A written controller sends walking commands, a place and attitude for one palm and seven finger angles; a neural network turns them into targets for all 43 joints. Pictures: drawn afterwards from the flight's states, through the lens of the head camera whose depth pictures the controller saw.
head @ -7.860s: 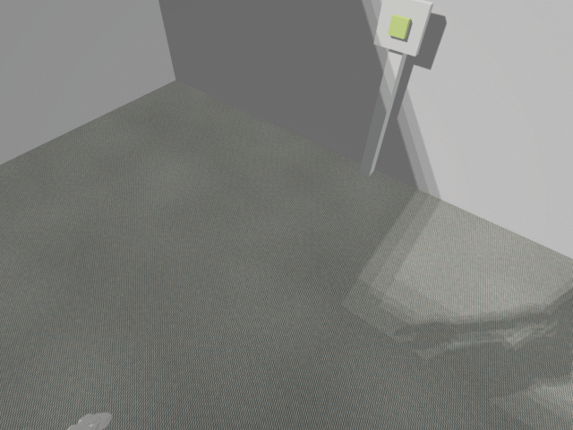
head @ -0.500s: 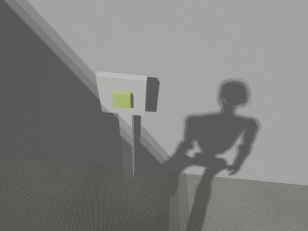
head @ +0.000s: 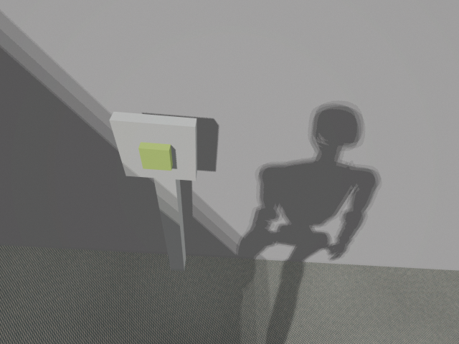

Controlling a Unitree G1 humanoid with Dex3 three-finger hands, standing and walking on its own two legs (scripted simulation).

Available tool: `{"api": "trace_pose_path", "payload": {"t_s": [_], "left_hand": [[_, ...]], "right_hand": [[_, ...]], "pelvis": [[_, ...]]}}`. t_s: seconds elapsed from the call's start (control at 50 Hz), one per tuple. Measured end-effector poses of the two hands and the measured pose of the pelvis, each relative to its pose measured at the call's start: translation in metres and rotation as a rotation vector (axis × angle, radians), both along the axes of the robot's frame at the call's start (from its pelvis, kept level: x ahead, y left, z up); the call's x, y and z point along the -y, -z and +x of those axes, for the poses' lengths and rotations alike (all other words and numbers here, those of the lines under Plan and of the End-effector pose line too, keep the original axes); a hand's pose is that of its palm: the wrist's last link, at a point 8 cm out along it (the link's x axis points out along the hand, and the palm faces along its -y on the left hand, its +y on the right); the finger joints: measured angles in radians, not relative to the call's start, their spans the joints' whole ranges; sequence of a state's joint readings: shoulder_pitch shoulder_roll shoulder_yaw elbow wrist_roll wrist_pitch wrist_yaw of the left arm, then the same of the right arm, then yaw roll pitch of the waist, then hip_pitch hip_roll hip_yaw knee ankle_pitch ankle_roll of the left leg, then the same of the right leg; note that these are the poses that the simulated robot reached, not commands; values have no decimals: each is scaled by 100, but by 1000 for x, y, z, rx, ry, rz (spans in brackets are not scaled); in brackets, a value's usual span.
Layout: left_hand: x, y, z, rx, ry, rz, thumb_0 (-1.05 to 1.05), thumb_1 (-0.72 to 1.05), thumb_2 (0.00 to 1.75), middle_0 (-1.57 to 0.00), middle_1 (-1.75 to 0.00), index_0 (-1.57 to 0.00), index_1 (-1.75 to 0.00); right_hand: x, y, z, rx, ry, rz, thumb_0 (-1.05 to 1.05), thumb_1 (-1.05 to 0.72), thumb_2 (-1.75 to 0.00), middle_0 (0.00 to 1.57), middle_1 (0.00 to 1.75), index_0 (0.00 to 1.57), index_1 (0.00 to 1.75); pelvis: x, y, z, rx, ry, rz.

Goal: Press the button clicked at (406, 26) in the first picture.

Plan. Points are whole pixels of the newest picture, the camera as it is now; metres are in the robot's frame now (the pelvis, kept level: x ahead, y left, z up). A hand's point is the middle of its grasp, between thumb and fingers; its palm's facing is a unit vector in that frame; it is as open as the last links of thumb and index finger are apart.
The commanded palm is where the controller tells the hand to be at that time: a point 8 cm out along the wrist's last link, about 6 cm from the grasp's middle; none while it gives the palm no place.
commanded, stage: come to a stop and stand still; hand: left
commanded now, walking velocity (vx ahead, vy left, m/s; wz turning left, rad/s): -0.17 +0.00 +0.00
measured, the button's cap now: (156, 155) +0.50 +0.20 +0.00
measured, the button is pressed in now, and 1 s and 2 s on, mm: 0 0 0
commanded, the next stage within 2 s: look again from close up in 0.80 s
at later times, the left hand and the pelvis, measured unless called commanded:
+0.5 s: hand out of the picture +0.01 +0.17 -0.17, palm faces +0.08 -0.98 -0.20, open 7.3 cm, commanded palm none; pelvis -0.03 -0.01 +0.01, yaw +1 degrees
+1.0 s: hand out of the picture -0.10 +0.16 -0.17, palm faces +0.06 -0.99 -0.15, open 7.4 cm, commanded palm none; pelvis -0.04 +0.01 +0.00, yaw +1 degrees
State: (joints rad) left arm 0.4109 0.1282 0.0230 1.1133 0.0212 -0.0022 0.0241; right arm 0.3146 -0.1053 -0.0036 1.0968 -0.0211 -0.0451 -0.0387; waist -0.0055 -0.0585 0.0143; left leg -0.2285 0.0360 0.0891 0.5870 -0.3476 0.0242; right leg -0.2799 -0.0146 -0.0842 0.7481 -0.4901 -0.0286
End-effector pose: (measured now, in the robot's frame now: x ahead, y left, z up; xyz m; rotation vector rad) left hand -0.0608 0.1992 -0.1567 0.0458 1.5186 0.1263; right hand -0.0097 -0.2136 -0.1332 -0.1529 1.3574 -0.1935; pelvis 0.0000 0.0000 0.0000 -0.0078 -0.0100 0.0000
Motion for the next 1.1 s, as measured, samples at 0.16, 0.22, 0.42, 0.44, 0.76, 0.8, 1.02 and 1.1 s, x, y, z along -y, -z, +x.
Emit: {"api": "trace_pose_path", "payload": {"t_s": [0.16,0.22,0.42,0.44,0.76,0.8,1.02,1.1], "left_hand": [[-5,-11,67,160,19,87,2,94,90,-20,-30,-20,-30],[-10,-15,77,198,16,109,2,94,90,-20,-30,-20,-30],[-21,-19,74,252,16,113,1,93,90,-20,-30,-20,-30],[-21,-19,71,252,15,111,1,93,90,-20,-30,-20,-30],[-12,-15,-16,93,-20,50,0,91,90,-20,-30,-20,-30],[-9,-15,-25,72,-26,43,0,91,90,-20,-30,-20,-30],[-16,-12,-36,35,-2,56,0,91,90,-20,-30,-20,-30],[-31,-18,-14,96,6,97,0,91,90,-20,-30,-20,-30]], "right_hand": [[3,9,0,-61,21,60,1,-92,-90,20,30,20,30],[6,9,2,-63,15,58,1,-92,-90,20,30,20,30],[13,3,-4,-15,-17,30,1,-93,-90,20,30,20,30],[13,2,-5,-11,-22,29,1,-93,-90,20,30,20,30],[-7,-1,-39,-41,-44,55,1,-92,-90,20,30,20,30],[-11,-1,-42,-50,-42,62,1,-91,-90,20,30,20,30],[-21,12,-41,-8,-26,83,1,-92,-90,20,30,20,30],[-26,15,-35,15,-31,95,1,-92,-90,20,30,20,30]], "pelvis": [[16,-3,9,14,-22,9],[17,-4,6,15,-30,8],[10,-6,-19,25,-23,10],[9,-6,-22,25,-23,10],[-2,-10,-40,19,-26,6],[-3,-10,-41,18,-26,6],[-14,-1,-42,11,-25,0],[-18,-2,-37,15,-26,9]]}}
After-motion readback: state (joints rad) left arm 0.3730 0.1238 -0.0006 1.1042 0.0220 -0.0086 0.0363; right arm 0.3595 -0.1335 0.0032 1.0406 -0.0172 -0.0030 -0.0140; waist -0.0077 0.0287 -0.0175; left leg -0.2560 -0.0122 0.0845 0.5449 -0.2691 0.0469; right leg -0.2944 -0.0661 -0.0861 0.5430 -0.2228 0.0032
